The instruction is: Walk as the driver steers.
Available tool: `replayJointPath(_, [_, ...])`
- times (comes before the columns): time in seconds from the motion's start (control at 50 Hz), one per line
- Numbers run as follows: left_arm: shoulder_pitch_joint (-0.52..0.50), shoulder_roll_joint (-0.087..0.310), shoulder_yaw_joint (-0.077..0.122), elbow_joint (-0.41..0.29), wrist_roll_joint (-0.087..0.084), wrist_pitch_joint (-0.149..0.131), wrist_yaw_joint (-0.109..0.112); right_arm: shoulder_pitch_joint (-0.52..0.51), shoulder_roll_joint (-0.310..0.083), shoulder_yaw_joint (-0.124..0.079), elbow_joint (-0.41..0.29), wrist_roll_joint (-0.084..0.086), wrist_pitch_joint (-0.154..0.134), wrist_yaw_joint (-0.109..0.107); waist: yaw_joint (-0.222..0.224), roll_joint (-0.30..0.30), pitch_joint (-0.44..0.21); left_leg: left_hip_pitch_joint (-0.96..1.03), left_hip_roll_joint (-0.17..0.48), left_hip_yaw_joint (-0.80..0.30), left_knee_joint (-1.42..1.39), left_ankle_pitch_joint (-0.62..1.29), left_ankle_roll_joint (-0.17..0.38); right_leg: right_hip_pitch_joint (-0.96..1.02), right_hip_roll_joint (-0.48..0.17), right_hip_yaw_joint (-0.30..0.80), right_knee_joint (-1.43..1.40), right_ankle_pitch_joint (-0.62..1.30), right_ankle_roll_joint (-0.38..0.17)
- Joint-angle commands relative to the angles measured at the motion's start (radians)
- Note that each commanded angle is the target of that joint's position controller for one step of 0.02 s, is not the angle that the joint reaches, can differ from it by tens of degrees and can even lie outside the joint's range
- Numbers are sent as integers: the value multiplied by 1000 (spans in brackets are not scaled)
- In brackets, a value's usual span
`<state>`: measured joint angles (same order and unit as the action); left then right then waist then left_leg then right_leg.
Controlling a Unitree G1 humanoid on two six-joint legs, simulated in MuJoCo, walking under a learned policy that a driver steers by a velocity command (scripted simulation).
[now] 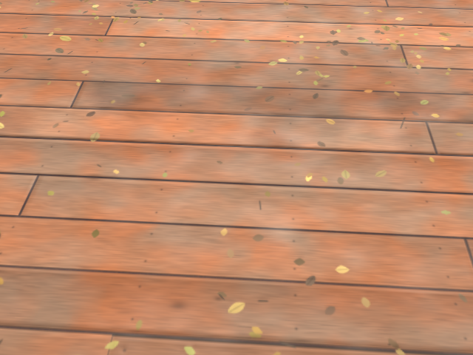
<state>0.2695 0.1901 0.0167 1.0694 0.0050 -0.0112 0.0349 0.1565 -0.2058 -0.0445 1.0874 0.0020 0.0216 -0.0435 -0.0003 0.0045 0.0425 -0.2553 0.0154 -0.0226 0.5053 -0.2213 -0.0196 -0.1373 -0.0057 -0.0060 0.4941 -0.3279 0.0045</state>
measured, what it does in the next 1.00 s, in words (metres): walks ahead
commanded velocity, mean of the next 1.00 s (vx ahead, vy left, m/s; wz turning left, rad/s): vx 0.21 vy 0.00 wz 0.00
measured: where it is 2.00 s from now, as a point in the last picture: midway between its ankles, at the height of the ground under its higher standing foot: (252, 251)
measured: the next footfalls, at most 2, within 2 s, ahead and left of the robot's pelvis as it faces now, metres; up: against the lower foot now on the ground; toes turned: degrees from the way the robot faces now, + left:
right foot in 1.08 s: +0.45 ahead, -0.11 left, +0.00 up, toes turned -3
left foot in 1.64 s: +0.77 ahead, +0.12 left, +0.00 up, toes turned +2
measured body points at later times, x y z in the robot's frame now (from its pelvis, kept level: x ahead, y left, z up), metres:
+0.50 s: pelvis +0.01 +0.00 +0.00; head +0.01 +0.01 +0.45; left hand -0.02 +0.24 -0.16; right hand +0.03 -0.24 -0.16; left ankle +0.03 +0.13 -0.73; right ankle -0.04 -0.12 -0.74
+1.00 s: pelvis +0.21 +0.01 -0.01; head +0.24 +0.02 +0.44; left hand +0.44 +0.22 -0.11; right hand +0.09 -0.22 -0.14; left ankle +0.03 +0.12 -0.74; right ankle +0.40 -0.12 -0.71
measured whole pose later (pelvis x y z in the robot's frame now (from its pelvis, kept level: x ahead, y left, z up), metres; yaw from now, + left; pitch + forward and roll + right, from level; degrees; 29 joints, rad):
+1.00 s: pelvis +0.21 +0.01 -0.01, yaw +0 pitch +2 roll +1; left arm -0.03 0.22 0.03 0.87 -0.03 -0.09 -0.04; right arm 0.51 -0.19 -0.02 1.11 0.01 -0.08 -0.02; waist -0.10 -0.03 0.02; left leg 0.16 -0.02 0.04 0.15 -0.35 0.01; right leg -0.64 -0.06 -0.04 0.60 -0.01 -0.05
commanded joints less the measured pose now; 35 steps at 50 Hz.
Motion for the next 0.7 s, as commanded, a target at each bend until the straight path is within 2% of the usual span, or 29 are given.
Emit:
replayJointPath(0.02, [60, 92, 13, -10, 0, -6, 4, 10, -97, -13, -16, 0, -7, -3, -1, -8, 0, 92, 11, -6, -59, 153, 34, -123, -20, 15, -116, 126, -12])
replayJointPath(0.36, [122, 68, 4, 18, -2, -6, 6, 53, -80, 2, 26, 1, -9, -4, -2, -5, 17, 73, 8, -5, -70, 116, 33, -135, -14, 8, -126, 93, -13])
replayJointPath(0.38, [144, 61, 3, 29, -4, -5, 7, 71, -70, 5, 36, 1, -9, -5, -1, -10, -5, 81, -6, 10, -66, 14, 34, -127, -6, 2, -134, -8, -18])
replayJointPath(0.42, [142, 103, 17, 19, -14, 0, 14, 81, -84, -2, 38, 10, -10, -7, 2, -49, 40, 0, -52, 56, -5, -301, 46, -163, -19, 40, -149, -312, -62])
replayJointPath(0.44, [148, 116, 22, 9, -19, -1, 16, 64, -85, -3, 27, 10, -18, -5, 12, -63, 83, -67, -55, 59, 25, -377, 55, -185, -54, 91, -178, -431, -91])
replayJointPath(0.46, [173, 136, 29, 7, -25, -9, 16, 38, -69, 0, 10, 10, -32, 0, 27, -95, 112, -128, -53, 65, 77, -360, 59, -177, -112, 174, -218, -497, -126])
replayJointPath(0.48, [199, 167, 42, 9, -31, -19, 13, 18, -43, 5, -3, 12, -51, 9, 38, -154, 124, -178, -57, 94, 174, -267, 54, -146, -195, 288, -277, -535, -170])
replayJointPath(0.5, [193, 191, 53, 5, -35, -28, 11, 8, -32, 7, -14, 14, -67, 19, 38, -194, 144, -204, -26, 82, 265, -193, 63, -149, -279, 392, -317, -530, -214])
replayJointPath(0.52, [172, 183, 54, -6, -33, -35, 9, 11, -33, 6, -20, 20, -81, 29, 24, -185, 159, -220, 2, 64, 296, -196, 81, -159, -312, 426, -331, -497, -233])
replayJointPath(0.54, [136, 174, 52, -20, -33, -41, 4, 32, -26, 8, -21, 28, -93, 36, -1, -184, 171, -196, 14, 60, 245, -224, 99, -174, -308, 404, -314, -449, -223])
replayJointPath(0.56, [91, 160, 49, -36, -39, -43, -1, 86, -26, 5, -7, 34, -102, 39, -40, -166, 166, -91, 6, 74, 118, -217, 113, -212, -267, 334, -271, -391, -190])
replayJointPath(0.58, [61, 151, 46, -49, -42, -42, -6, 173, -36, -4, 29, 33, -107, 40, -76, -132, 144, 67, -29, 100, 3, -165, 111, -269, -199, 244, -199, -315, -152])
replayJointPath(0.6, [34, 141, 43, -66, -40, -47, -9, 272, -70, -20, 65, 25, -107, 39, -105, -58, 105, 208, -8, 32, -47, -108, 109, -333, -127, 151, -45, -154, -117])
replayJointPath(0.62, [13, 86, 28, -93, -35, -61, -12, 419, -170, -49, 89, 24, -112, 38, -149, 185, 40, 364, 177, -293, -206, -230, 189, -486, 0, -23, 317, -33, -51])
replayJointPath(0.64, [-3, 57, 21, -130, -38, -82, -9, 512, -227, -53, 93, 15, -126, 53, -160, 313, -18, 431, 363, -701, -359, -304, 310, -636, 65, 14, 596, -214, -40])
replayJointPath(0.66, [-7, 88, 30, -133, -56, -95, -15, 411, -161, -27, 70, 3, -142, 53, -97, 166, 34, 379, 394, -700, -349, -317, 315, -709, -4, 101, 760, -180, -64])
replayJointPath(0.68, [-3, 89, 29, -128, -60, -103, -26, 326, -114, -13, 36, 6, -149, 55, -64, 102, 69, 340, 348, -560, -340, -278, 279, -737, -49, 109, 800, -76, -89])
replayJointPath(0.7, [-5, 96, 35, -123, -50, -109, -29, 273, -102, -5, 16, 7, -150, 60, -41, 63, 71, 312, 300, -438, -350, -205, 242, -730, -84, 92, 767, 19, -100])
